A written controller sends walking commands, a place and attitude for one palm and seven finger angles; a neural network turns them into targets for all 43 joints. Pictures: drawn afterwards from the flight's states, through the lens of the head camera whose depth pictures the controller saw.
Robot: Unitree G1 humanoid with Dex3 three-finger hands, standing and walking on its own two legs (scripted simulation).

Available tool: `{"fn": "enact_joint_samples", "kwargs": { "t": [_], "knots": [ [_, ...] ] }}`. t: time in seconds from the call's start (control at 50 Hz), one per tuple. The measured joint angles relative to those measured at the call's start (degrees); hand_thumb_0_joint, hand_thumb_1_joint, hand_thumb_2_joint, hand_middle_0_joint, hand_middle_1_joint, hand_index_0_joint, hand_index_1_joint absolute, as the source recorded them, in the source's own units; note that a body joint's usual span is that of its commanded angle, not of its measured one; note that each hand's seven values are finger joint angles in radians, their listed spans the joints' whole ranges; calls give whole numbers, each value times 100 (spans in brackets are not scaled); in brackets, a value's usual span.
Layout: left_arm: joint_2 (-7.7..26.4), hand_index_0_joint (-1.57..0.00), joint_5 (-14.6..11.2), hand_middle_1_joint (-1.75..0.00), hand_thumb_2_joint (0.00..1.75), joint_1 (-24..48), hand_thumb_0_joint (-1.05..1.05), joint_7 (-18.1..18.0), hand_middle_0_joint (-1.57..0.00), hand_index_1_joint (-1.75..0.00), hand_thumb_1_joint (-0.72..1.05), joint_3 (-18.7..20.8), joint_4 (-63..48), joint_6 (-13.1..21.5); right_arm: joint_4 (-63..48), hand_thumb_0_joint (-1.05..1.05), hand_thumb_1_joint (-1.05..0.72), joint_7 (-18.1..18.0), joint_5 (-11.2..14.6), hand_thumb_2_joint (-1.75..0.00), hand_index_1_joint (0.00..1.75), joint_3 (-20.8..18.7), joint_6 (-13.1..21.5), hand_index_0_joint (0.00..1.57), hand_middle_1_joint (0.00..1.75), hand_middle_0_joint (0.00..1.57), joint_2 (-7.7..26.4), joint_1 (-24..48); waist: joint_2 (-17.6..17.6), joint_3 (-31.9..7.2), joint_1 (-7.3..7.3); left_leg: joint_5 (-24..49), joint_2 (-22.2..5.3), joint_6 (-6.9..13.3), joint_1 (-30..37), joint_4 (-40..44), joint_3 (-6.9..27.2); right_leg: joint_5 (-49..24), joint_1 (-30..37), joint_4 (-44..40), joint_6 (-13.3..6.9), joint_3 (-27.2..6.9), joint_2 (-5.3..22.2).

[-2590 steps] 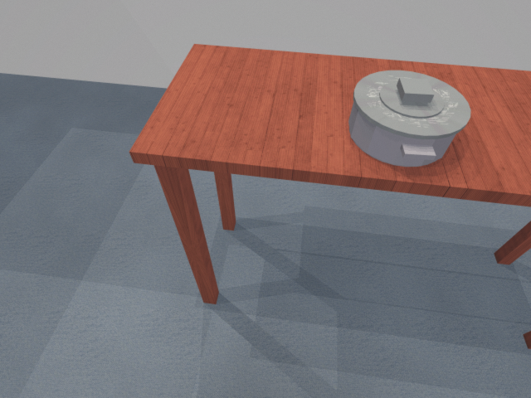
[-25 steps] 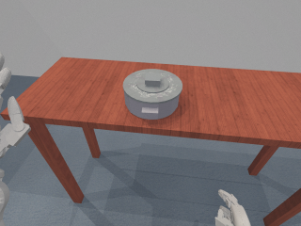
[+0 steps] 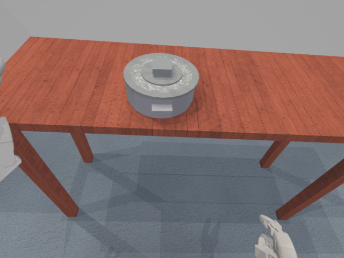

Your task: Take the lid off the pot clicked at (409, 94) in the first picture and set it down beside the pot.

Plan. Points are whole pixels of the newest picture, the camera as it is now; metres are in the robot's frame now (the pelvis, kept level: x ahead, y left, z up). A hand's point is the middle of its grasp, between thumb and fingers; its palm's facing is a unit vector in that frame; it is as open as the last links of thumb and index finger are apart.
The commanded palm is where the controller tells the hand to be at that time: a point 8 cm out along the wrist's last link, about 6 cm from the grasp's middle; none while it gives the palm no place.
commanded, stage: step back with the hand held close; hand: left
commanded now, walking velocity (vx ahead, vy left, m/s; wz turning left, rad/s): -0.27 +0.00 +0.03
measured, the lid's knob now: (161, 66) +0.56 +0.06 +0.15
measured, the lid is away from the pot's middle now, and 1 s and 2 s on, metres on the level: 0.00 0.00 0.00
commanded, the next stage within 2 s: stop stepping back and stand still in 0.76 s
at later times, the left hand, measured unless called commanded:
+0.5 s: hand out of the picture +0.09 +0.24 +0.26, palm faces +0.49 -0.75 -0.44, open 7.4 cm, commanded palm +0.02 +0.29 +0.27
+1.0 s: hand out of the picture -0.04 +0.25 +0.24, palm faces +0.40 -0.80 -0.44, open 7.4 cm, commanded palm -0.12 +0.30 +0.27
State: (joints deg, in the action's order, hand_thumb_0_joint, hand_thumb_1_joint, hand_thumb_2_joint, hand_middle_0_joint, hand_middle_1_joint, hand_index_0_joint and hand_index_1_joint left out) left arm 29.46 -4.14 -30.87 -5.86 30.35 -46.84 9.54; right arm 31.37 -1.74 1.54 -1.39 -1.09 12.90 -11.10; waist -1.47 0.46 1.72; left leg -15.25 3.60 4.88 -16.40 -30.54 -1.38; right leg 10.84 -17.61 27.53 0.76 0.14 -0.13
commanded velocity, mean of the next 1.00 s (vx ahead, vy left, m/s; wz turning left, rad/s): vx -0.24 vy -0.01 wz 0.01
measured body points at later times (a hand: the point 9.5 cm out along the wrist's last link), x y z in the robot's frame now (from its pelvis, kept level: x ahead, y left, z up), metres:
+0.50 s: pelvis -0.10 +0.00 -0.01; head -0.10 +0.03 +0.44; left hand +0.05 +0.28 +0.28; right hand +0.06 -0.24 -0.07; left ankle +0.01 +0.06 -0.73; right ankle -0.12 -0.14 -0.70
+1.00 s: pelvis -0.25 +0.02 -0.02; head -0.22 +0.07 +0.42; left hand -0.07 +0.29 +0.26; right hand -0.07 -0.22 -0.07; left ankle -0.03 +0.07 -0.73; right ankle -0.28 -0.12 -0.73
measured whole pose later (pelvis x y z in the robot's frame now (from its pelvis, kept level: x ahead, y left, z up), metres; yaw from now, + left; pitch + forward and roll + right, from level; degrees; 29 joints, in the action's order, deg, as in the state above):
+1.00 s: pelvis -0.25 +0.02 -0.02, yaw +0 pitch +2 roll -5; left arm 32.9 -6.2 -24.7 -7.3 34.3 -49.1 8.9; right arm 31.4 -1.6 0.1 -0.8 4.6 9.2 -9.3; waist -1.9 1.0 3.1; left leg -4.8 0.1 0.3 -35.9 -28.9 -1.2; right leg 31.3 -17.1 38.4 -4.1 1.5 -4.0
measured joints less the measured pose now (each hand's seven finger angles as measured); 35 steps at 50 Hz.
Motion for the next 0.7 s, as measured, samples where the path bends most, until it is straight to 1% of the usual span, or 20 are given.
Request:
{"fn": "enact_joint_samples", "kwargs": {
  "t": [0.04, 0.1, 0.14, 0.18, 0.22, 0.28, 0.34, 0.38, 0.42, 0.44, 0.48, 0.5, 0.54, 0.58, 0.6, 0.62, 0.64, 0.66, 0.7],
  "knots": [
    [100, -22, -10, -30, 90, -103, 1, -25, -21, -30, 88, 124, -135, 33, -26, 1, -90, -6, -44, -90, 30, 0, 44, 20, 30, 20, -32, -82, -52, -52, -22, 9, 21, 16, -66, -48, -50, 202, -133, 368, -62, -10, 26],
    [84, -22, 6, -30, 90, 2, 1, -80, -22, -30, 88, 251, -155, 118, 20, 1, -90, -8, -125, -90, 30, -10, 156, 20, 30, 20, -75, -198, 43, -218, -37, 32, -7, 25, -229, -132, -30, 629, -130, 840, -122, -28, -17],
    [45, -22, 16, -30, 90, 192, 1, -144, -22, -30, 88, 353, -82, 165, 78, 1, -90, -2, -124, -90, 30, 4, 210, 20, 30, 20, -112, -227, 112, -316, -53, 49, -27, 12, -376, -222, -14, 544, 82, 641, -146, -13, -11],
    [-24, -22, 24, -30, 90, 458, 1, -191, -21, -30, 88, 418, 76, 226, 150, 1, -90, 12, -89, -90, 30, 35, 214, 20, 30, 20, -144, -149, 189, -326, -99, 45, -100, -21, -567, -387, -33, 720, 171, 281, 12, 20, -46],
    [-131, -22, 12, -30, 90, 759, 1, -200, -21, -30, 88, 340, 305, 265, 231, 1, -90, 25, -58, -90, 30, 46, 189, 20, 30, 20, -156, -46, 332, -220, -40, 92, -199, -79, -676, -495, 71, 487, 162, 185, 7, 125, -152],
    [-213, -22, -14, -30, 90, 917, 1, -191, -21, -30, 88, 192, 500, 235, 263, 1, -90, 40, 14, -90, 30, 48, 142, 20, 30, 21, -182, -2, 363, -102, 75, 208, -230, -163, -765, -569, 187, 322, 136, 182, -33, 245, -191],
    [-249, -21, -33, -30, 90, 542, 1, -170, -21, -30, 88, 88, 373, 217, 183, 1, -90, 16, 49, -90, 30, 64, 131, 20, 30, 21, -168, -94, 292, -101, 157, 257, -233, -99, -833, -638, 191, 289, 58, 276, -22, 258, -195],
    [-252, -21, 0, -30, 90, 232, 1, -167, -21, -30, 88, 23, 197, 228, 116, 1, -90, -36, 30, -90, 30, 81, 161, 20, 30, 21, -143, -202, 214, -140, 147, 315, -229, -48, -867, -621, 154, 264, -13, 322, -21, 238, -178],
    [-254, -22, 81, -30, 90, 76, 1, -179, -21, -30, 88, 21, 56, 267, 57, 1, -90, -105, -25, -90, 30, 96, 240, 20, 30, 21, -110, -288, 181, -157, 84, 412, -249, 8, -907, -553, 113, 551, -158, 554, -75, 193, -194],
    [-245, -22, 133, -30, 90, 96, 1, -189, -21, -30, 88, 46, 16, 283, 36, 1, -90, -142, -67, -90, 30, 90, 300, 20, 30, 21, -97, -320, 204, -156, 65, 477, -264, 25, -941, -506, 127, 726, -242, 871, -90, 125, -246],
    [-203, -22, 181, -30, 90, 293, 1, -212, -22, -30, 88, 127, 7, 324, 54, 1, -90, -176, -146, -90, 30, 43, 439, 20, 30, 21, -100, -373, 291, -185, 49, 672, -281, 39, -1033, -344, 220, 1052, -318, 1548, -124, 27, -358],
    [-179, -22, 186, -30, 90, 420, 1, -231, -22, -30, 88, 187, 18, 346, 91, 1, -90, -163, -163, -90, 30, 16, 502, 20, 30, 21, -113, -385, 338, -219, 40, 790, -298, 24, -1088, -245, 262, 1207, -259, 1676, -149, 15, -396],
    [-122, -22, 151, -30, 90, 616, 1, -284, -22, -30, 88, 350, 43, 390, 178, 1, -90, -117, -162, -90, 30, -4, 584, 20, 30, 20, -156, -367, 374, -317, -9, 989, -316, -5, -1202, -45, 286, 1448, 14, 1440, -196, 27, -393],
    [-72, -22, 76, -30, 90, 706, 1, -331, -21, -30, 88, 494, 79, 425, 234, 1, -90, -62, -148, -90, 30, 15, 617, 20, 30, 20, -225, -289, 328, -405, -62, 1159, -307, -54, -1333, 106, 230, 1460, 423, 681, -263, 73, -306],
    [-34, -22, 46, -30, 90, 727, 1, -343, -21, -30, 88, 550, 96, 436, 232, 1, -90, -38, -142, -90, 30, 41, 621, 20, 30, 20, -268, -231, 245, -430, -97, 1189, -280, -91, -1430, 107, 148, 1305, 628, 222, -331, 61, -214],
    [-43, -21, 36, -30, 90, 758, 1, -339, -21, -30, 88, 553, 132, 471, 249, 1, -90, -14, -144, -90, 30, 66, 624, 20, 30, 21, -290, -136, 206, -410, -143, 1169, -297, -139, -1537, 30, 65, 978, 697, -78, -247, 37, -145],
    [-138, -21, 31, -30, 90, 826, 1, -308, -21, -30, 88, 434, 191, 508, 319, 1, -90, -5, -140, -90, 30, 74, 613, 20, 30, 21, -284, -27, 287, -320, -147, 1039, -363, -210, -1586, -98, 87, 817, 701, -113, -84, 49, -196],
    [-210, -21, 31, -30, 90, 885, 1, -272, -21, -30, 89, 288, 263, 539, 391, 1, -90, -8, -136, -90, 30, 85, 598, 20, 30, 21, -280, 34, 343, -245, -131, 793, -406, -297, -1586, -239, 117, 763, 739, -116, 37, 60, -234],
    [-271, -21, 49, -30, 90, 953, 1, -196, -21, -30, 88, 35, 327, 526, 503, 1, -90, -19, -98, -90, 30, 91, 583, 21, 30, 21, -296, 14, 325, -236, -83, 471, -424, -436, -1467, -529, 170, 779, 797, -68, 156, 65, -228]
  ]
}}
